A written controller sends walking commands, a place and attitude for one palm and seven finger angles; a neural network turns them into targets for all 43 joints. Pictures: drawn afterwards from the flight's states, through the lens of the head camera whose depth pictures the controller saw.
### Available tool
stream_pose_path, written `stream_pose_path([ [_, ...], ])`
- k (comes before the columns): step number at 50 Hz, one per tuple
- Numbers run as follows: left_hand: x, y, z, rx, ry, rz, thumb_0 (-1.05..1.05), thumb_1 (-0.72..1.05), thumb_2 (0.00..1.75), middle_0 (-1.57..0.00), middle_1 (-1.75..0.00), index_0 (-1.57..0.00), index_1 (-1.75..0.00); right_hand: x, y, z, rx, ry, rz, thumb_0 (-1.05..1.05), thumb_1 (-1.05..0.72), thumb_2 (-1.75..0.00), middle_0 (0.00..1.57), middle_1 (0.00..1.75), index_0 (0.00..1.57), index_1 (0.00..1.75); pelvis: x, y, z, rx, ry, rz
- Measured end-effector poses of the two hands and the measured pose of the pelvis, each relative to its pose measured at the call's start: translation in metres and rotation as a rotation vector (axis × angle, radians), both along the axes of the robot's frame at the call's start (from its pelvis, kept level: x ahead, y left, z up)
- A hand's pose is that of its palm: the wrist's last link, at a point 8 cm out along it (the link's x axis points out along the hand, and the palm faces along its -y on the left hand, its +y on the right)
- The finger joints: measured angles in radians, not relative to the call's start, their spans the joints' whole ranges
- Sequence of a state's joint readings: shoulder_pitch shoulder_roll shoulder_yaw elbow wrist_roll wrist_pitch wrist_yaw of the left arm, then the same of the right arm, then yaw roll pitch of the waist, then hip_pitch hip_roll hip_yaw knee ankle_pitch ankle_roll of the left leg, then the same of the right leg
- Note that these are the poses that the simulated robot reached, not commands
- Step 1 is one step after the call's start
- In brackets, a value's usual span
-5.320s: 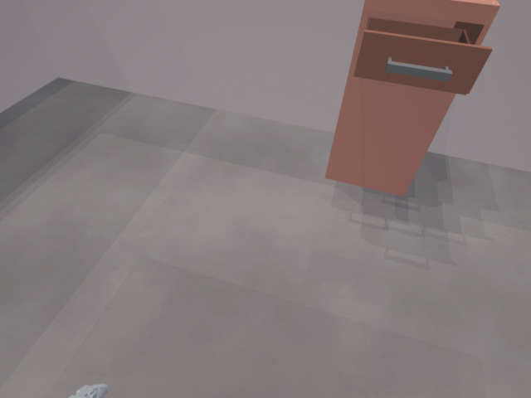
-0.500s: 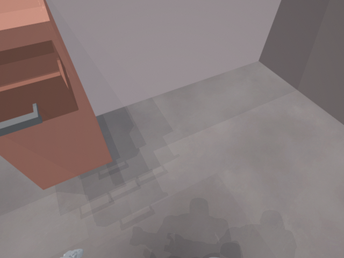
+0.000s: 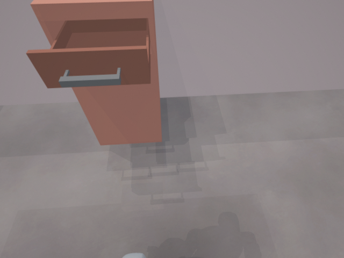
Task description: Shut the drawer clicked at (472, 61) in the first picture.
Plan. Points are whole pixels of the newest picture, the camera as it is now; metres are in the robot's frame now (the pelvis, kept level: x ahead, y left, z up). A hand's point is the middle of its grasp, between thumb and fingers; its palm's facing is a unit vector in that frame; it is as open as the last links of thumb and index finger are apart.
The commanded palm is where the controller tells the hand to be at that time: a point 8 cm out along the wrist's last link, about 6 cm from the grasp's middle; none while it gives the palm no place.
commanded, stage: turn to face it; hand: left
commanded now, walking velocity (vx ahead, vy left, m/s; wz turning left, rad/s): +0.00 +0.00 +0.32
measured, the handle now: (92, 76) +0.64 +0.33 +0.02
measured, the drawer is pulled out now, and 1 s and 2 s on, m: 0.21 0.21 0.21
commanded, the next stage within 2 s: take the last steps up to it in 0.28 s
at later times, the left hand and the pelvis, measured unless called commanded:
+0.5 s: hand out of the picture +0.04 +0.21 -0.16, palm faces +0.16 -0.95 -0.26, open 7.4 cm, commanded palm none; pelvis -0.02 +0.00 -0.01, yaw +8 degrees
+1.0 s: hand out of the picture -0.10 +0.18 -0.17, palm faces +0.36 -0.93 -0.13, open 7.4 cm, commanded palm none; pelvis +0.06 +0.07 +0.00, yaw +13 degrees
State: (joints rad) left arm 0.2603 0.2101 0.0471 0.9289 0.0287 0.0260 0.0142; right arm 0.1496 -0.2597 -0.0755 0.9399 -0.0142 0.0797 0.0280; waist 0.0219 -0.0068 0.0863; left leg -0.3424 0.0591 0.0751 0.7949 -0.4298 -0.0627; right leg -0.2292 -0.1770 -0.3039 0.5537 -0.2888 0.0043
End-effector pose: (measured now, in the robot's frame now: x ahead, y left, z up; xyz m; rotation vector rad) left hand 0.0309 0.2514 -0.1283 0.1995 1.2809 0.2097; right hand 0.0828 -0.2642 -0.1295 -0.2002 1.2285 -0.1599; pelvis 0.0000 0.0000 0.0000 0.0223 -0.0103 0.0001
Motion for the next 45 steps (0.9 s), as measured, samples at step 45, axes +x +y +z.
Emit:
stream_pose_path([
  [45, -0.141, -0.045, 0.005, -0.135, 0.221, 0.350, 0.00, 0.91, 0.90, -0.20, -0.30, -0.20, -0.30, 0.017, 0.062, -0.006, 0.047, 0.139, 0.196, 0.00, -0.91, -0.90, 0.20, 0.30, 0.19, 0.30, 0.031, 0.032, 0.011, -0.022, -0.012, 0.231],
])
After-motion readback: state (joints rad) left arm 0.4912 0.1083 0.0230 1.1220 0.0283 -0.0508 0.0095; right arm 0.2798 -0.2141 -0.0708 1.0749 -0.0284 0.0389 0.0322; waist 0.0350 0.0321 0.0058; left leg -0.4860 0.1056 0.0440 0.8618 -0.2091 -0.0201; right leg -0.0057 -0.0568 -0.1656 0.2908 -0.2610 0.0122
